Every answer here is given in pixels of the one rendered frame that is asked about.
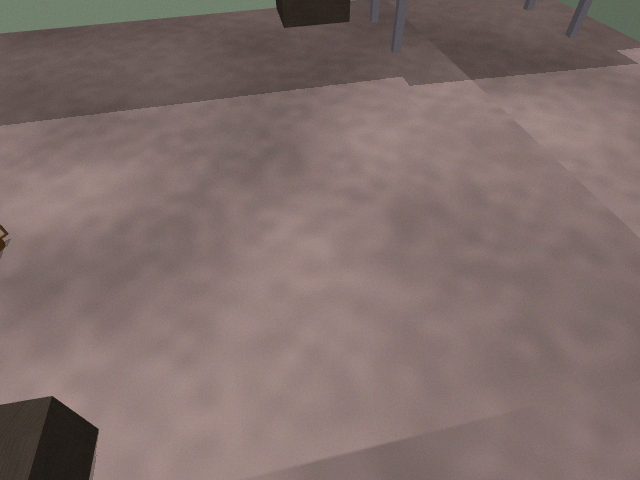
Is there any mug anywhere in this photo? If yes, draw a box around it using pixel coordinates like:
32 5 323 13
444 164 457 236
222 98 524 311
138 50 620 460
0 225 8 252

